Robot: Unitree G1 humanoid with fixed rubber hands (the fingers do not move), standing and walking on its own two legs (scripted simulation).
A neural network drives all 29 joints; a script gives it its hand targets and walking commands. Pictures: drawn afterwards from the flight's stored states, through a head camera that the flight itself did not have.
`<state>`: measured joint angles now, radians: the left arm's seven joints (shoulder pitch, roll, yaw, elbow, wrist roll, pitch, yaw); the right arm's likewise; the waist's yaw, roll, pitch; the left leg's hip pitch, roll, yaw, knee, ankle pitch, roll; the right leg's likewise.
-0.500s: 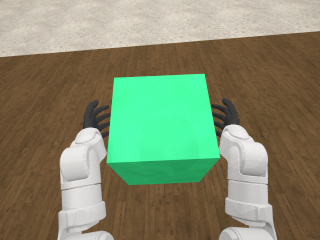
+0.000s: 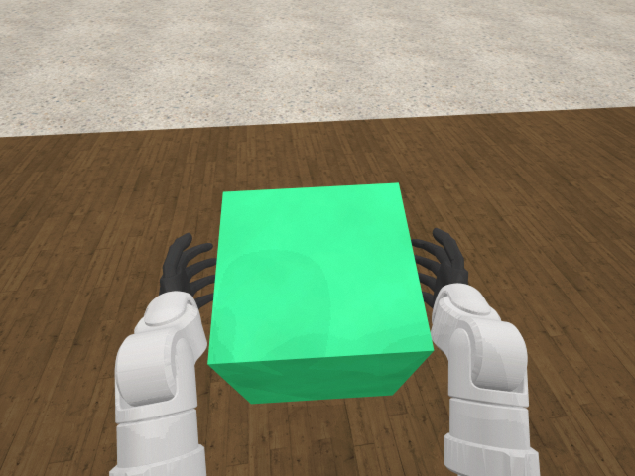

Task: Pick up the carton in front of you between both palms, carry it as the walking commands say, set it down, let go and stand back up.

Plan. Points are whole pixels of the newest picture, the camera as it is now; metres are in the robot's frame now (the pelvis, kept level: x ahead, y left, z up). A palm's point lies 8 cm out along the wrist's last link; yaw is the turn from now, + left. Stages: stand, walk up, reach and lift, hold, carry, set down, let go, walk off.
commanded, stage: carry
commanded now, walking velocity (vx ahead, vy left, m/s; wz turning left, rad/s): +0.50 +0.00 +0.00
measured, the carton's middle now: (317, 304) +0.34 -0.01 +0.03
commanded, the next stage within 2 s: none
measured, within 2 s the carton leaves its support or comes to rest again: neither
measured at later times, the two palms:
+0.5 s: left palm (226, 157) +0.64 +0.13 +0.05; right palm (394, 150) +0.66 -0.18 +0.05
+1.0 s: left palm (228, 96) +0.96 +0.16 +0.00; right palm (354, 93) +0.96 -0.14 +0.01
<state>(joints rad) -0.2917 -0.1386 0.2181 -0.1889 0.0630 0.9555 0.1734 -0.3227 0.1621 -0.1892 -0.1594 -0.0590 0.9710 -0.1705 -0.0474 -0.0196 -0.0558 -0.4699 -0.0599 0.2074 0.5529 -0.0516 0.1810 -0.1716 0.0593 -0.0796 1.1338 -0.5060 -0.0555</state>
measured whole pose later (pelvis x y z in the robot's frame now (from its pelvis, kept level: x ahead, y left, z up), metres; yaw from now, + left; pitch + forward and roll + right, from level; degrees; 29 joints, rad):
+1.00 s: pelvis +0.66 +0.00 -0.07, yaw +1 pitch +4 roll +0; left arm -0.29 -0.13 0.24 -0.06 0.03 0.94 0.18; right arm -0.31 0.16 -0.21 -0.05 -0.06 0.94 -0.18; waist -0.02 0.00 -0.09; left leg -0.46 -0.01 0.15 0.62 -0.12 0.12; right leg -0.41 0.04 -0.03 1.30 -0.53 -0.05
